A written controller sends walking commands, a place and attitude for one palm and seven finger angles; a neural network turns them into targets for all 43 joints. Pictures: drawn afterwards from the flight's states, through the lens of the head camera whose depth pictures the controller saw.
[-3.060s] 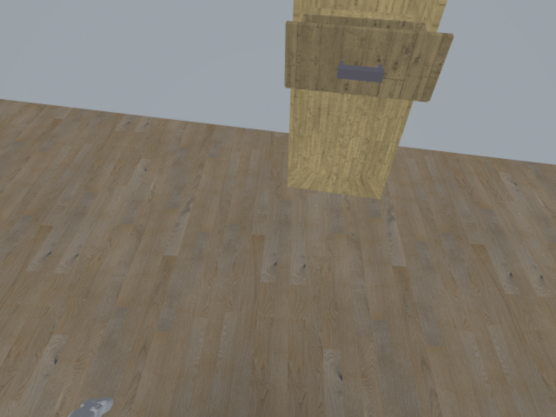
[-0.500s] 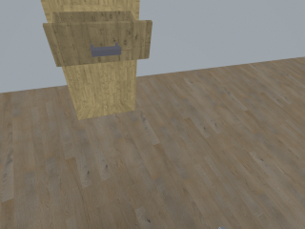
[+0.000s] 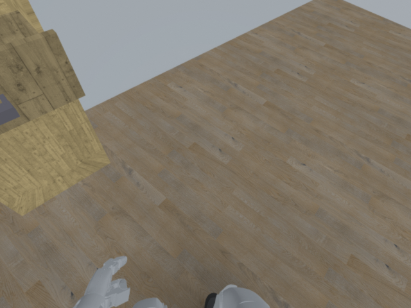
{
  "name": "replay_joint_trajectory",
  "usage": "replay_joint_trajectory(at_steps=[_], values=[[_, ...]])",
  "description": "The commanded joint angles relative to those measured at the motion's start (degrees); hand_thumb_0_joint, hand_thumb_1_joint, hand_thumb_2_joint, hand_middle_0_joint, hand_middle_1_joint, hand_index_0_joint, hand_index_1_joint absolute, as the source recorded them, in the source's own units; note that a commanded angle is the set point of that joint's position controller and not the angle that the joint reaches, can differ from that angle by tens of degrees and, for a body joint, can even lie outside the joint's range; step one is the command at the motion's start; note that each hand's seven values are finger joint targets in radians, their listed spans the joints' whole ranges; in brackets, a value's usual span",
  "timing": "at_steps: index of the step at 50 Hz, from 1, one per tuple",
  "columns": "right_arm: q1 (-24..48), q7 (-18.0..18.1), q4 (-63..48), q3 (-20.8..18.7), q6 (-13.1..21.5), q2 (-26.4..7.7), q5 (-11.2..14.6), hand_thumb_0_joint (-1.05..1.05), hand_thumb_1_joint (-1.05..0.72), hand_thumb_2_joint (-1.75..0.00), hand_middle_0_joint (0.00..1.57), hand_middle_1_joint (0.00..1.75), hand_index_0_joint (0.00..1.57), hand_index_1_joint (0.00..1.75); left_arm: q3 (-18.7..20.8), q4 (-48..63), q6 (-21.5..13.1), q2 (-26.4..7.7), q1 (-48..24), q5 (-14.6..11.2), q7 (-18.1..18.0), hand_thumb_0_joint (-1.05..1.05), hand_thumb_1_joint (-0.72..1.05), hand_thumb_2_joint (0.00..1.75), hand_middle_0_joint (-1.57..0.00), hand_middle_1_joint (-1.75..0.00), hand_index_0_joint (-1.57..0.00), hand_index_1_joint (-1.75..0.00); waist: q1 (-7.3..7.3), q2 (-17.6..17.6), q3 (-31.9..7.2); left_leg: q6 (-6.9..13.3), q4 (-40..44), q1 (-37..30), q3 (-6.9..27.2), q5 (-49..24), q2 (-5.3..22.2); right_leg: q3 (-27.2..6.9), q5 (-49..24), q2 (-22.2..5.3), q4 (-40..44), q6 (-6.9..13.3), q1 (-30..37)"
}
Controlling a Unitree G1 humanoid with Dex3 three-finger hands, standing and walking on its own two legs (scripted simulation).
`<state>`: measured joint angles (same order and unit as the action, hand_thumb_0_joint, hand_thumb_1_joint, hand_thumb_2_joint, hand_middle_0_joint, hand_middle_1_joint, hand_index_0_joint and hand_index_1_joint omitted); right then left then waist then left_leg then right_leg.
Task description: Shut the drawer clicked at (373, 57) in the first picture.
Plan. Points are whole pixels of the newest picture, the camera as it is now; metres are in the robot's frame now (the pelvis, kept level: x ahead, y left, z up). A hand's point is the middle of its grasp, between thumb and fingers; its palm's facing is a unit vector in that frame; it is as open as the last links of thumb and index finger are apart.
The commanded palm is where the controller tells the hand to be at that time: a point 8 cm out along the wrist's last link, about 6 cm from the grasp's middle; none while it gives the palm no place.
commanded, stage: walk to a spot facing it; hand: left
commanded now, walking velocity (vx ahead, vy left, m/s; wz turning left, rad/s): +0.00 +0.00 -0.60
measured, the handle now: out of the picture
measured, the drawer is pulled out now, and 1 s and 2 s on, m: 0.29 0.29 0.29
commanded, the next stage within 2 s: turn to face it in 1.52 s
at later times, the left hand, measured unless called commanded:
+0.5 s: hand (69, 299) +0.16 +0.28 -0.15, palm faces -0.18 -0.96 -0.22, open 7.4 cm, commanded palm none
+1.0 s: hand (149, 238) +0.27 +0.12 -0.12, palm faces -0.57 -0.77 -0.28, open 7.4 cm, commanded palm none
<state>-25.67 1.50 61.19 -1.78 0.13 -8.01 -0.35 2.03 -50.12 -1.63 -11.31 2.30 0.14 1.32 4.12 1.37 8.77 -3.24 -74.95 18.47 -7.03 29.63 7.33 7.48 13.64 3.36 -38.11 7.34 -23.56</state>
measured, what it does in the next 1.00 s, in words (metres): steps on the spot, turning right: left foot, then right foot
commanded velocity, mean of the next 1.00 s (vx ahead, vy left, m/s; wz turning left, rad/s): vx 0.04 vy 0.00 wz -0.60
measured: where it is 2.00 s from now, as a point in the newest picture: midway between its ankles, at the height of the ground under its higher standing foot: (213, 303)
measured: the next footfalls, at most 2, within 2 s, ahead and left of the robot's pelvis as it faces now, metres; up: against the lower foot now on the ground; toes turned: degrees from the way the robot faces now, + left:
left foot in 0.36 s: +0.15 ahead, +0.17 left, +0.00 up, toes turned -11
right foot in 0.84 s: +0.02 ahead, -0.07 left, +0.00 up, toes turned -39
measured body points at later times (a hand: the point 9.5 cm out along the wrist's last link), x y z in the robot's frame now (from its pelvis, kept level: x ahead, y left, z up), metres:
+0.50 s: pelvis +0.07 +0.08 +0.02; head +0.10 +0.10 +0.47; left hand +0.17 +0.33 -0.13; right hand +0.15 -0.19 -0.08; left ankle +0.11 +0.17 -0.71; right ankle +0.02 -0.04 -0.63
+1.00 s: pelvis +0.06 +0.03 +0.02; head +0.07 -0.01 +0.47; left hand +0.30 +0.16 -0.10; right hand -0.10 -0.19 -0.14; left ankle +0.13 +0.17 -0.64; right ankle -0.01 -0.04 -0.71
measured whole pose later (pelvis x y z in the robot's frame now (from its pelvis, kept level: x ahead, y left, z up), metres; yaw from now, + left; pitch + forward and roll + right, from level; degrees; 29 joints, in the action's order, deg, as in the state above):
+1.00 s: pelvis +0.06 +0.03 +0.02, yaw -37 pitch +1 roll +1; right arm -15.7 0.6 55.2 -4.6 -3.2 -14.9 -1.7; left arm 3.7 -50.9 0.8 -11.9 8.1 0.7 0.1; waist 1.9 -2.6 4.4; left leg -5.5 -62.1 27.4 -4.6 24.7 8.0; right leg 1.9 16.9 0.2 -31.0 1.9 -14.7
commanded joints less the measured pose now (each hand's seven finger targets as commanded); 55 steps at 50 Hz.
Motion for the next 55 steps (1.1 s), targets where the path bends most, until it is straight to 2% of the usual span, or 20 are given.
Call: replay_joint_trajectory(at_steps=[1,3,6,13,16,17,18,19,20,23,27,32,37,40,41,42,43,44,48,55], values=[[2.91,0.71,-7.95,-1.43,-0.26,-7.04,-0.93,0.00,-0.90,-0.90,0.20,0.30,0.20,0.30,3.64,1.34,0.39,-10.75,6.75,0.44,-2.76,0.00,0.90,0.90,-0.20,-0.30,-0.20,-0.30,-1.81,-4.01,-11.67,-1.16,0.44,10.71,6.31,-5.05,2.92,-19.97,-32.67,-18.85,17.28,6.17,8.27],[0.39,0.44,-7.34,-1.42,-1.12,-5.99,-1.00,0.00,-0.90,-0.90,0.20,0.30,0.20,0.30,3.70,1.81,0.47,-10.21,4.58,1.00,-2.63,0.00,0.90,0.90,-0.20,-0.30,-0.20,-0.30,0.02,-0.44,-12.61,-1.60,5.96,7.32,5.02,-7.76,1.78,-16.67,-25.59,-15.18,17.93,4.43,2.88],[5.44,0.01,-9.53,-1.82,-1.40,-6.82,-1.24,0.00,-0.90,-0.90,0.20,0.30,0.20,0.30,3.85,1.53,1.15,-9.66,6.62,0.96,-1.86,0.00,0.90,0.90,-0.20,-0.30,-0.20,-0.30,-1.67,6.49,-10.33,-1.60,10.46,8.75,5.16,-11.27,0.30,-19.41,-11.19,-12.37,20.18,2.92,-0.14],[16.95,0.06,-15.10,-1.86,-0.16,-7.39,-0.28,0.00,-0.90,-0.90,0.20,0.30,0.20,0.30,4.96,2.79,2.23,-11.65,11.63,1.22,-1.67,0.00,0.90,0.90,-0.20,-0.30,-0.20,-0.30,-5.80,8.56,-13.01,-0.95,30.97,4.15,5.30,-6.21,-5.54,-28.76,-19.86,-12.68,14.92,3.12,8.29],[12.72,0.66,-14.69,-2.29,0.36,-8.93,0.16,0.00,-0.90,-0.90,0.20,0.30,0.20,0.30,5.08,3.94,2.95,-11.52,9.53,0.79,-1.88,0.00,0.90,0.90,-0.20,-0.30,-0.20,-0.30,-2.91,8.74,-14.97,0.09,48.38,-9.04,5.78,-13.96,-5.84,-29.04,-18.27,-10.19,9.96,-1.17,4.75],[10.71,0.84,-14.28,-2.71,0.90,-11.97,-0.04,0.00,-0.90,-0.90,0.20,0.30,0.20,0.30,4.56,4.62,3.12,-8.60,10.05,0.44,-1.89,0.00,0.90,0.90,-0.20,-0.30,-0.20,-0.30,-2.14,-1.04,-15.88,2.36,56.26,-17.42,13.43,-16.34,2.30,-24.93,-7.83,-4.76,3.16,-4.21,-2.67],[11.73,0.62,-15.67,-3.66,0.68,-17.55,-0.72,0.00,-0.90,-0.90,0.20,0.30,0.20,0.30,4.08,5.63,3.09,-6.09,12.50,0.22,-1.09,0.00,0.90,0.90,-0.20,-0.30,-0.20,-0.30,-3.30,-17.58,-14.43,8.14,58.83,-21.64,27.06,-27.22,18.24,-14.23,18.83,1.68,-11.01,-8.21,-14.24],[13.23,0.42,-16.23,-3.43,0.23,-17.14,-0.92,0.00,-0.90,-0.90,0.20,0.30,0.20,0.30,4.55,4.29,3.21,-8.80,13.32,1.28,-1.09,0.00,0.90,0.90,-0.20,-0.30,-0.20,-0.30,-2.99,-14.47,-12.77,11.47,58.98,-14.93,27.39,-25.94,21.77,-11.75,20.86,-1.28,-22.58,-9.52,-13.14],[15.98,0.57,-16.64,-2.98,0.41,-14.60,-1.15,0.00,-0.90,-0.90,0.20,0.30,0.20,0.30,5.24,3.08,3.40,-9.34,13.16,1.64,-0.79,0.00,0.90,0.90,-0.20,-0.30,-0.20,-0.30,-4.24,-10.52,-10.40,11.23,58.88,-10.73,22.65,-27.19,18.08,-11.82,17.11,-2.14,-28.34,-10.23,-12.84],[19.38,0.63,-17.44,-1.78,0.80,-11.94,-0.94,0.00,-0.90,-0.90,0.20,0.30,0.20,0.30,5.21,1.78,4.12,-7.70,15.22,1.24,0.20,0.00,0.90,0.90,-0.20,-0.30,-0.20,-0.30,-6.15,-10.45,-9.12,8.88,57.35,-8.15,9.15,-33.58,11.31,-9.48,9.34,-4.19,-34.64,-11.32,-10.73],[14.62,0.61,-15.53,-2.44,0.78,-12.06,-0.66,0.00,-0.90,-0.90,0.20,0.30,0.20,0.30,4.75,1.86,4.86,-6.59,13.13,1.10,0.45,0.00,0.90,0.90,-0.20,-0.30,-0.20,-0.30,-4.29,-10.40,-8.21,9.65,57.03,-11.58,5.13,-34.30,11.38,-7.14,7.98,-5.68,-30.46,-12.22,-11.02],[10.40,0.33,-12.91,-3.65,0.42,-13.51,-0.92,0.00,-0.90,-0.90,0.20,0.30,0.20,0.30,4.05,2.71,5.06,-5.22,8.27,1.08,0.71,0.00,0.90,0.90,-0.20,-0.30,-0.20,-0.30,-1.89,-12.74,-7.75,10.46,56.50,-13.67,2.46,-34.14,13.42,-3.93,10.65,-7.16,-17.94,-12.07,-7.69],[9.40,-0.29,-10.99,-4.88,0.08,-15.22,-1.29,0.00,-0.90,-0.90,0.20,0.30,0.20,0.30,3.39,3.04,4.05,-4.24,6.57,1.06,0.46,0.00,0.90,0.90,-0.20,-0.30,-0.20,-0.30,-1.45,-15.17,-9.61,9.59,51.40,-13.65,-1.00,-38.57,15.18,-0.85,11.75,-5.26,-5.91,-10.01,-0.61],[9.52,-0.62,-11.00,-4.92,-0.09,-14.83,-0.90,0.00,-0.90,-0.90,0.20,0.30,0.20,0.30,4.03,1.55,2.83,-6.58,11.83,1.14,-0.04,0.00,0.90,0.90,-0.20,-0.30,-0.20,-0.30,-5.17,-9.62,-13.04,3.87,38.57,-7.11,-5.90,-34.08,12.91,-1.02,-2.53,-5.01,11.78,-7.59,14.76],[8.03,-1.04,-12.13,-4.09,-0.30,-11.30,-0.41,0.00,-0.90,-0.90,0.20,0.30,0.20,0.30,5.09,0.69,1.96,-13.01,15.08,1.67,-0.82,0.00,0.90,0.90,-0.20,-0.30,-0.20,-0.30,-6.77,6.08,-15.52,-0.05,26.01,6.55,-8.58,-17.24,8.01,-15.43,-14.92,-16.57,16.94,-3.32,27.34],[11.59,-1.08,-14.93,-2.76,-0.82,-8.08,-0.64,0.00,-0.90,-0.90,0.20,0.30,0.20,0.30,5.94,0.07,1.83,-18.07,17.88,1.00,-1.63,0.00,0.90,0.90,-0.20,-0.30,-0.20,-0.30,-8.36,15.19,-15.27,-2.12,13.36,17.29,-3.62,6.91,1.60,-30.23,-34.38,-28.24,17.44,2.63,26.37],[14.80,-0.18,-15.70,-2.74,-1.37,-9.27,-0.59,0.00,-0.90,-0.90,0.20,0.30,0.20,0.30,6.20,-0.22,2.25,-17.36,19.46,0.51,-2.25,0.00,0.90,0.90,-0.20,-0.30,-0.20,-0.30,-9.75,10.91,-15.56,-1.24,9.04,18.04,4.11,6.52,1.52,-27.94,-32.63,-26.57,16.97,4.88,24.19],[15.46,-0.09,-15.46,-2.66,-1.28,-9.34,-0.63,0.00,-0.90,-0.90,0.20,0.30,0.20,0.30,6.25,-0.17,2.23,-16.28,16.51,0.61,-2.45,0.00,0.90,0.90,-0.20,-0.30,-0.20,-0.30,-8.46,14.62,-14.54,-1.25,6.98,21.01,5.50,4.09,1.74,-28.09,-25.16,-23.77,17.78,4.72,24.56],[13.18,-1.00,-12.44,-3.02,-1.06,-10.51,-1.43,0.00,-0.90,-0.90,0.20,0.30,0.20,0.30,4.48,1.76,1.68,-11.31,8.91,0.73,-2.02,0.00,0.90,0.90,-0.20,-0.30,-0.20,-0.30,-4.80,6.32,-10.32,-2.55,12.50,15.13,3.70,-7.15,1.43,-19.54,-12.87,-16.78,19.56,2.40,17.06],[17.35,-1.95,-14.71,-2.97,0.25,-10.15,-1.16,0.00,-0.90,-0.90,0.20,0.30,0.20,0.30,4.74,0.41,0.68,-13.30,12.12,1.00,-1.17,0.00,0.90,0.90,-0.20,-0.30,-0.20,-0.30,-6.40,8.02,-7.28,-2.26,24.56,13.84,3.23,-8.04,-1.73,-25.84,2.83,-15.97,22.95,3.71,15.66]])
